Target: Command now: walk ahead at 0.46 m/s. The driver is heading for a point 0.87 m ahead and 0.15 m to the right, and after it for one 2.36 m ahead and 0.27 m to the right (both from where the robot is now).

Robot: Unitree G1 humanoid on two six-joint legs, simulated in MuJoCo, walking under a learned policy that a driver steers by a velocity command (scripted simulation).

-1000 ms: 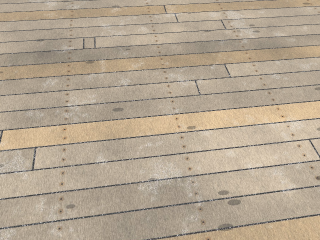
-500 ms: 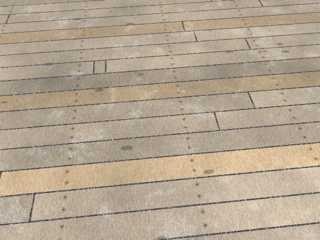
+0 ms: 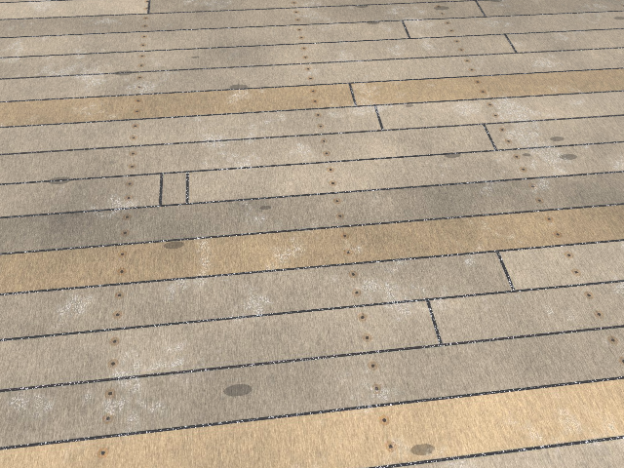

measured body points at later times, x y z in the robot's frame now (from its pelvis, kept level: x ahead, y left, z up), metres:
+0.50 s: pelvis +0.17 -0.04 -0.01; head +0.20 -0.05 +0.44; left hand +0.22 +0.19 -0.15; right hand +0.20 -0.26 -0.17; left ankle +0.14 +0.10 -0.72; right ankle +0.25 -0.10 -0.74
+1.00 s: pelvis +0.20 -0.01 +0.00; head +0.20 -0.01 +0.45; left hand +0.19 +0.21 -0.16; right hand +0.18 -0.22 -0.16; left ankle +0.18 +0.10 -0.74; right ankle +0.25 -0.10 -0.74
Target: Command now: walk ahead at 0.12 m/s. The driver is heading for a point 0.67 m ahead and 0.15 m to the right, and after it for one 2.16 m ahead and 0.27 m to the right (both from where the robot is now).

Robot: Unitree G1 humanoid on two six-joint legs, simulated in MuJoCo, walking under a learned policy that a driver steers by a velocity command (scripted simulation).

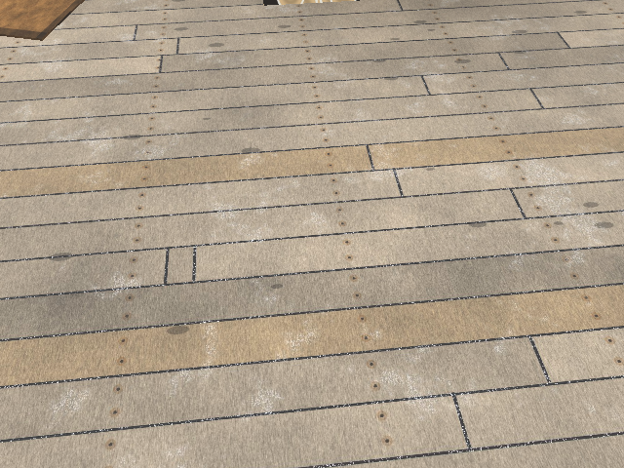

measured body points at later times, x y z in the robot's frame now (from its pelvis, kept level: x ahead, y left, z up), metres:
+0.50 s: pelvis +0.16 -0.04 +0.00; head +0.17 -0.06 +0.45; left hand +0.08 +0.18 -0.14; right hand +0.24 -0.28 -0.15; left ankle +0.19 +0.09 -0.68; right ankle +0.09 -0.11 -0.74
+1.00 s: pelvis +0.44 +0.00 +0.00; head +0.46 +0.00 +0.45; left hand +0.53 +0.23 -0.15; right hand +0.41 -0.25 -0.14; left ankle +0.43 +0.06 -0.74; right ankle +0.47 -0.15 -0.66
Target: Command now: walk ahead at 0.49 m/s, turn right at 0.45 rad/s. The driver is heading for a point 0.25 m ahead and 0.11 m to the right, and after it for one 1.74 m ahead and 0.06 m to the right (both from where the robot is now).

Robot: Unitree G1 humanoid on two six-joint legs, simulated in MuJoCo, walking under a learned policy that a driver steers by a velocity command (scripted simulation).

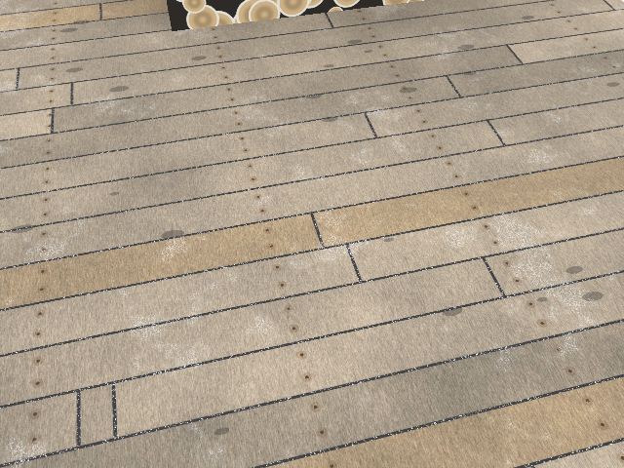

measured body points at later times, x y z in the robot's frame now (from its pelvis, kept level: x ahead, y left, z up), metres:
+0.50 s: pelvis +0.19 -0.04 -0.01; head +0.23 -0.06 +0.44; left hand +0.31 +0.19 -0.15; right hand +0.23 -0.29 -0.16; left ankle +0.21 +0.11 -0.68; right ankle +0.25 -0.10 -0.74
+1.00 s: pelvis +0.23 +0.00 +0.00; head +0.23 +0.00 +0.45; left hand +0.29 +0.22 -0.16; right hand +0.19 -0.22 -0.16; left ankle +0.24 +0.10 -0.74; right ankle +0.25 -0.10 -0.74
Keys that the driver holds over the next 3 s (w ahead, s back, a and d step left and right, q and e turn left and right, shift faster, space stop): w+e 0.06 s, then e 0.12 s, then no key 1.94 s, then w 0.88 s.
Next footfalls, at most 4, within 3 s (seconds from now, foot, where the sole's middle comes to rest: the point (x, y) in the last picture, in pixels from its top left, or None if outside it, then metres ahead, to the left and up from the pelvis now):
0.26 right None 0.29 -0.11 -0.78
0.70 left None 0.28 0.10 -0.78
2.50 right None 0.43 -0.16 -0.78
3.00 left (343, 338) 0.80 -0.06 -0.78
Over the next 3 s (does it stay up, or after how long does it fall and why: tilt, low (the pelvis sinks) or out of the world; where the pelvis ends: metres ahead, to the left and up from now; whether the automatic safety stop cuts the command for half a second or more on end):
stays up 0.61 -0.10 -0.03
